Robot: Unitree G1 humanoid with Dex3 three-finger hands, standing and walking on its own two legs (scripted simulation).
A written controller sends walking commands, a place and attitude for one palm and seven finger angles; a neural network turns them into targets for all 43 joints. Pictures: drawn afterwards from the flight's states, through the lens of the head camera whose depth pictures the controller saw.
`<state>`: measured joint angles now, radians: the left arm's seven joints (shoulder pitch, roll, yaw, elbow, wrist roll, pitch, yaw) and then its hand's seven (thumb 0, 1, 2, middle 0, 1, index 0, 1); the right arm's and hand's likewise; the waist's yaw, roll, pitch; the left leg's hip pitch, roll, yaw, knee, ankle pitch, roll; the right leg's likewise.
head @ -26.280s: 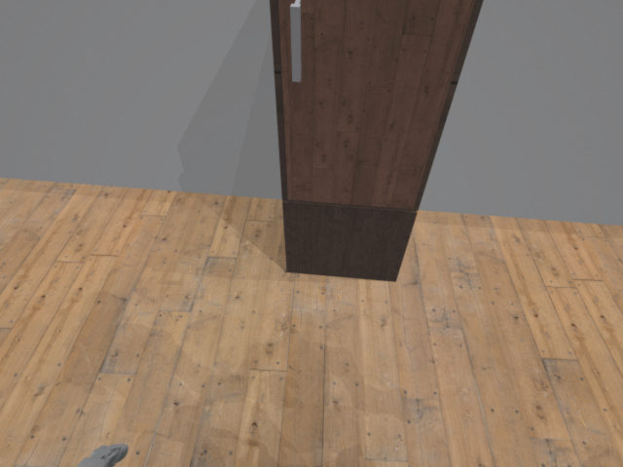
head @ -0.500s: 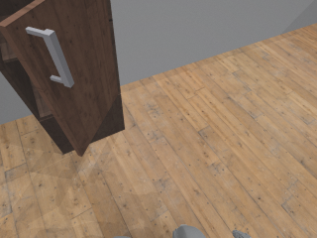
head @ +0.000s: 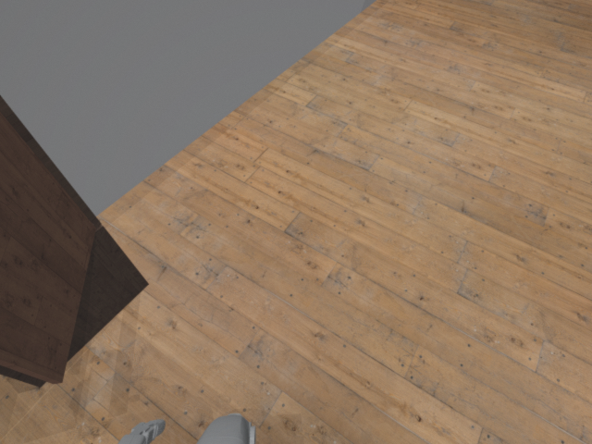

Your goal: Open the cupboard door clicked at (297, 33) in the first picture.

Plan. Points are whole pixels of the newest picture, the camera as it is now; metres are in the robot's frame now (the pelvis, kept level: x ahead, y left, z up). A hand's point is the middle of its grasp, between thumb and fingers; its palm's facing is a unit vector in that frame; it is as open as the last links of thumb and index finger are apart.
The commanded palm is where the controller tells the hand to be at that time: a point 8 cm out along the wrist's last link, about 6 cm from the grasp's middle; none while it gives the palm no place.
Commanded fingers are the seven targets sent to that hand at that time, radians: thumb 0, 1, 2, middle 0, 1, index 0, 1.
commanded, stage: walk to a spot facing it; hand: left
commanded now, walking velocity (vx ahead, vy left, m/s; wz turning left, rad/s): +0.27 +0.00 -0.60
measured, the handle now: out of the picture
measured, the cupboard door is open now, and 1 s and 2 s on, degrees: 44 44 44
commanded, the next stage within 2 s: turn to face it in 1.54 s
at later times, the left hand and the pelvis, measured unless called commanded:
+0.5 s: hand (241, 340) +0.29 +0.11 -0.16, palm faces -0.36 -0.92 -0.19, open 7.4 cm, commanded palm none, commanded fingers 0.00 0.90 0.90 -0.20 -0.30 -0.20 -0.30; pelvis +0.11 -0.03 -0.01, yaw -19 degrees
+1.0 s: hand (299, 303) +0.36 +0.01 -0.17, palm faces -0.37 -0.91 -0.18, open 7.3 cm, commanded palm none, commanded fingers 0.00 0.90 0.90 -0.20 -0.30 -0.20 -0.30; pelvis +0.31 -0.16 +0.00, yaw -28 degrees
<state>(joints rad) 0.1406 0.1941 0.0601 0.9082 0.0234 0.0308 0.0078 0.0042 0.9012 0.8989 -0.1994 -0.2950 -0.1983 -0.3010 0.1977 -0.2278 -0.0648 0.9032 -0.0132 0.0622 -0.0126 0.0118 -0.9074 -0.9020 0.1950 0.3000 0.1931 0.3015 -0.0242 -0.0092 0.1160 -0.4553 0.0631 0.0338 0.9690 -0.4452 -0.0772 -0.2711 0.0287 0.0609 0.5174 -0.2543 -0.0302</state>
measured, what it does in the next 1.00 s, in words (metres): walks ahead, turning right: left foot, then right foot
